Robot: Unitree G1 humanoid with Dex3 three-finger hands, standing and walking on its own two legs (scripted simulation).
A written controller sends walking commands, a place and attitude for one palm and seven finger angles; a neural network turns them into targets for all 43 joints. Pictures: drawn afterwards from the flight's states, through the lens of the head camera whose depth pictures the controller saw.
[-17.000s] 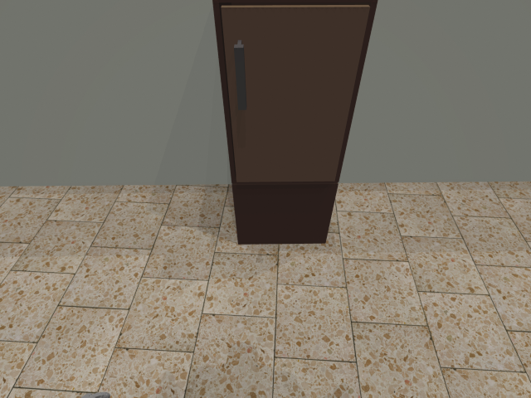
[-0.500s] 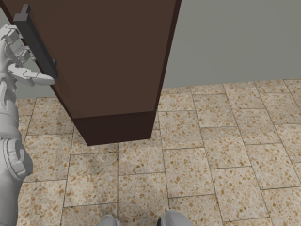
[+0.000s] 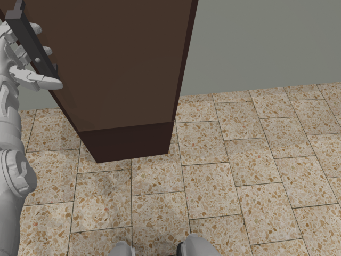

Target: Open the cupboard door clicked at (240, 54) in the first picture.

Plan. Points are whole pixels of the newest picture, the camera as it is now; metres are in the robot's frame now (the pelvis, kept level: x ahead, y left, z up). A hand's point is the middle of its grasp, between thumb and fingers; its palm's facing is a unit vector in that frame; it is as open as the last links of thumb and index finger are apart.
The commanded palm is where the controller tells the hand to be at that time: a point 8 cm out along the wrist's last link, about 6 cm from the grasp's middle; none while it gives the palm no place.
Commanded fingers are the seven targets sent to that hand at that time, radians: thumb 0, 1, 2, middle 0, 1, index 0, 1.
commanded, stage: slide the fingers in behind the handle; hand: left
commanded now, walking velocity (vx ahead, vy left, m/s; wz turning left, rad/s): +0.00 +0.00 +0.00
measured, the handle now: (39, 47) +0.56 +0.24 +0.12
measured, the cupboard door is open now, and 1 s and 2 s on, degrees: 0 0 39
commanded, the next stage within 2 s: close the thumb around the handle in 0.14 s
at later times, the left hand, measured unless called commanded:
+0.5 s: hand (29, 62) +0.51 +0.25 +0.13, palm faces +0.06 -1.00 +0.01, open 12.0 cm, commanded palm +0.49 +0.28 +0.12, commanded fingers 0.00 0.28 0.64 -0.36 -1.28 -0.36 -1.28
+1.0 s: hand (47, 63) +0.51 +0.22 +0.12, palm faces +0.02 -1.00 +0.00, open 5.9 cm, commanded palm +0.49 +0.28 +0.12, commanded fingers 0.00 0.90 0.90 -0.40 -1.35 -0.40 -1.35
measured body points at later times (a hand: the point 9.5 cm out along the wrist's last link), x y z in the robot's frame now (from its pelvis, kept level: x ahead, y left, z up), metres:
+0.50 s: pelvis +0.01 +0.01 +0.00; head +0.11 +0.03 +0.44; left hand +0.50 +0.30 +0.13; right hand +0.00 -0.26 -0.10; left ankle +0.00 +0.13 -0.70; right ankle +0.01 -0.13 -0.70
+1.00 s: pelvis +0.00 +0.00 +0.00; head +0.11 +0.01 +0.44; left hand +0.51 +0.27 +0.12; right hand +0.00 -0.27 -0.11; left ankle +0.00 +0.13 -0.70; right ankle +0.01 -0.13 -0.70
